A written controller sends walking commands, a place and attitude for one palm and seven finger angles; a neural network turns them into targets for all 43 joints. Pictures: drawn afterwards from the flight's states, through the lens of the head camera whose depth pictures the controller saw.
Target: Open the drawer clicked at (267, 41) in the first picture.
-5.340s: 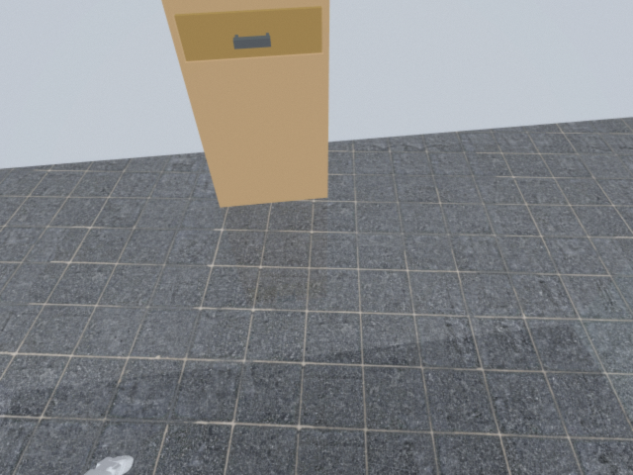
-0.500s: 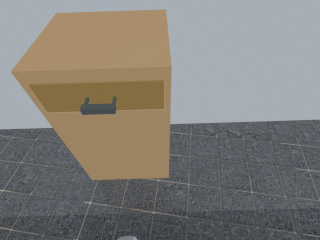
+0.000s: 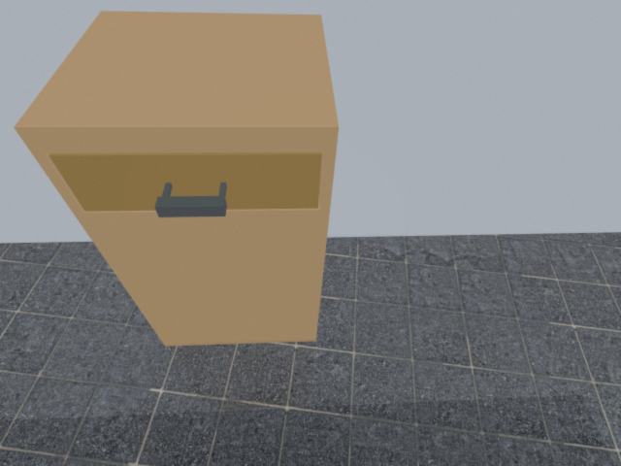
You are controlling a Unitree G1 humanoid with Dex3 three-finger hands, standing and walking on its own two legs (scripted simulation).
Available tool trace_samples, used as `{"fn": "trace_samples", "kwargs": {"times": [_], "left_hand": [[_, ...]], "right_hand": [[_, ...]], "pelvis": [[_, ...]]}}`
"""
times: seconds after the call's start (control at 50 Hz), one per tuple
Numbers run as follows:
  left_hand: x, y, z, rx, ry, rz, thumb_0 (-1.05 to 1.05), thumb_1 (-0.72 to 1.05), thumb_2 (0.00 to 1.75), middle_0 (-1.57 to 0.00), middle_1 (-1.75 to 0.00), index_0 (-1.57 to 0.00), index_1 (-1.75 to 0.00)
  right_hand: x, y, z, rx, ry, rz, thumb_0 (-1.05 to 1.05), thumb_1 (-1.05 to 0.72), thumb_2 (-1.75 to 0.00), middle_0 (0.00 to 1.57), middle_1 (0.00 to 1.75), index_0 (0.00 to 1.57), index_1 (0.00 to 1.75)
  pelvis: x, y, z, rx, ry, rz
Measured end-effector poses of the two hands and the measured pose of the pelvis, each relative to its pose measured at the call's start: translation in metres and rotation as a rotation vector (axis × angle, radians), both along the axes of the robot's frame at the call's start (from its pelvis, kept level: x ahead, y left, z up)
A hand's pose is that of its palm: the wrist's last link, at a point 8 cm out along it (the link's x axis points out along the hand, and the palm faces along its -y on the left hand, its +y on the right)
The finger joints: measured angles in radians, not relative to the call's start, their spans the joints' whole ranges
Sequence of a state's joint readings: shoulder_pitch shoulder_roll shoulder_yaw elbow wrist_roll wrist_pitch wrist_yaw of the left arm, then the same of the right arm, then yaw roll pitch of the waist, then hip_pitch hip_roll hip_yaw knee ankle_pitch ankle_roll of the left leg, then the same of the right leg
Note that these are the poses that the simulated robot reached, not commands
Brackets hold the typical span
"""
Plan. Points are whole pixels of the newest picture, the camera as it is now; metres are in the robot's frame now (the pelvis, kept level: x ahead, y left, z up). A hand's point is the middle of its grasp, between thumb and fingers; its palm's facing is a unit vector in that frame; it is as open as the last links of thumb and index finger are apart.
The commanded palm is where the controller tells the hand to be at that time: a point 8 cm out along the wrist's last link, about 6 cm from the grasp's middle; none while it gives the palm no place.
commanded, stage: come to a stop and stand still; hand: left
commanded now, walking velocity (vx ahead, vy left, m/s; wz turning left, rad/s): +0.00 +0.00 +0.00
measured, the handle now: (193, 197) +0.54 +0.24 -0.02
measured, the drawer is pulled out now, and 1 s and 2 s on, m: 0.00 0.00 0.00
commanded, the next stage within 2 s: look again from close up in 1.26 s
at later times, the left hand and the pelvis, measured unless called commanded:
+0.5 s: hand out of the picture -0.01 +0.10 -0.18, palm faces +0.03 -0.99 -0.16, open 7.3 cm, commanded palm none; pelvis +0.00 -0.06 -0.01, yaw +1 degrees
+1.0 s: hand out of the picture +0.04 +0.12 -0.18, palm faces +0.05 -0.98 -0.20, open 7.3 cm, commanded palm none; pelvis +0.06 -0.05 -0.01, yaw +1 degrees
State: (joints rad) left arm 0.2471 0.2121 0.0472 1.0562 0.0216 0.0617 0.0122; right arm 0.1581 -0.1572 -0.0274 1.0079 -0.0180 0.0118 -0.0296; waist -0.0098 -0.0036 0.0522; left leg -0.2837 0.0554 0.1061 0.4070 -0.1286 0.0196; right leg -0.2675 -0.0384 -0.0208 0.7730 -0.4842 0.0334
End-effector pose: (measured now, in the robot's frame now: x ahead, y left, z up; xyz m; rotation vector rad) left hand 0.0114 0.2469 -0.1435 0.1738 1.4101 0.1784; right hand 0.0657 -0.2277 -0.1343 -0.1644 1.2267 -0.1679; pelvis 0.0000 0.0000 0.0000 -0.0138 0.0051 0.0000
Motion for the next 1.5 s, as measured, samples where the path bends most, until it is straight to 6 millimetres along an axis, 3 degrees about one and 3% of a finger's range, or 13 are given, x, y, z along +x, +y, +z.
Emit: {"fn": "trace_samples", "kwargs": {"times": [0.1, 0.22, 0.36, 0.46, 0.58, 0.74, 1.02, 1.18, 1.38, 1.5], "left_hand": [[-0.002, -0.027, 0.001, 0.026, -0.054, -0.021, 0.00, 0.91, 0.90, -0.19, -0.30, -0.20, -0.30], [-0.009, -0.064, 0.005, 0.001, -0.070, -0.024, 0.00, 0.92, 0.90, -0.19, -0.30, -0.20, -0.30], [-0.018, -0.085, -0.004, -0.032, -0.031, -0.007, 0.01, 0.93, 0.90, -0.20, -0.30, -0.20, -0.30], [-0.021, -0.095, -0.008, -0.058, 0.007, 0.007, 0.01, 0.93, 0.90, -0.20, -0.30, -0.20, -0.30], [-0.020, -0.102, -0.008, -0.076, 0.043, 0.028, 0.00, 0.92, 0.90, -0.20, -0.30, -0.20, -0.30], [-0.008, -0.098, -0.007, -0.070, 0.051, 0.046, 0.00, 0.91, 0.90, -0.20, -0.30, -0.20, -0.30], [0.023, -0.080, -0.006, -0.029, 0.023, 0.033, 0.00, 0.91, 0.90, -0.19, -0.30, -0.20, -0.30], [0.035, -0.072, -0.003, -0.009, 0.001, 0.027, 0.00, 0.91, 0.90, -0.19, -0.30, -0.20, -0.30], [0.036, -0.071, -0.001, -0.003, -0.005, 0.012, 0.00, 0.91, 0.90, -0.19, -0.30, -0.20, -0.30], [0.038, -0.060, -0.003, 0.013, -0.051, -0.014, 0.00, 0.91, 0.90, -0.20, -0.30, -0.20, -0.30]], "right_hand": [[-0.042, -0.028, -0.020, 0.033, 0.072, -0.043, 0.00, -0.91, -0.89, 0.21, 0.30, 0.20, 0.30], [-0.090, -0.046, -0.024, 0.051, 0.174, -0.059, 0.00, -0.91, -0.90, 0.20, 0.30, 0.19, 0.30], [-0.131, -0.048, -0.024, 0.059, 0.286, -0.086, 0.00, -0.91, -0.90, 0.20, 0.30, 0.19, 0.30], [-0.141, -0.040, -0.020, 0.070, 0.345, -0.094, 0.00, -0.91, -0.90, 0.20, 0.30, 0.19, 0.30], [-0.123, -0.029, -0.018, 0.084, 0.352, -0.084, 0.00, -0.91, -0.90, 0.20, 0.30, 0.19, 0.30], [-0.061, -0.024, -0.022, 0.082, 0.249, -0.048, 0.00, -0.91, -0.90, 0.20, 0.30, 0.19, 0.30], [0.010, -0.045, -0.019, 0.021, 0.135, -0.007, 0.01, -0.92, -0.90, 0.20, 0.30, 0.19, 0.30], [0.022, -0.045, -0.020, 0.024, 0.121, 0.004, 0.00, -0.92, -0.90, 0.20, 0.30, 0.19, 0.30], [0.010, -0.045, -0.022, 0.035, 0.148, 0.002, 0.00, -0.91, -0.90, 0.20, 0.30, 0.19, 0.30], [0.013, -0.046, -0.023, 0.015, 0.093, 0.017, 0.00, -0.91, -0.90, 0.20, 0.30, 0.20, 0.30]], "pelvis": [[-0.012, -0.023, -0.008, 0.029, -0.014, 0.003], [-0.013, -0.042, -0.004, 0.014, -0.038, 0.010], [-0.008, -0.056, -0.006, 0.006, -0.051, 0.016], [0.000, -0.058, -0.006, 0.007, -0.040, 0.017], [0.013, -0.057, -0.005, 0.012, -0.022, 0.018], [0.032, -0.052, -0.005, 0.022, -0.013, 0.015], [0.056, -0.048, -0.005, 0.035, -0.013, 0.009], [0.062, -0.048, -0.005, 0.038, -0.015, 0.010], [0.062, -0.049, -0.005, 0.037, -0.020, 0.013], [0.054, -0.041, -0.013, 0.018, 0.004, 0.018]]}}
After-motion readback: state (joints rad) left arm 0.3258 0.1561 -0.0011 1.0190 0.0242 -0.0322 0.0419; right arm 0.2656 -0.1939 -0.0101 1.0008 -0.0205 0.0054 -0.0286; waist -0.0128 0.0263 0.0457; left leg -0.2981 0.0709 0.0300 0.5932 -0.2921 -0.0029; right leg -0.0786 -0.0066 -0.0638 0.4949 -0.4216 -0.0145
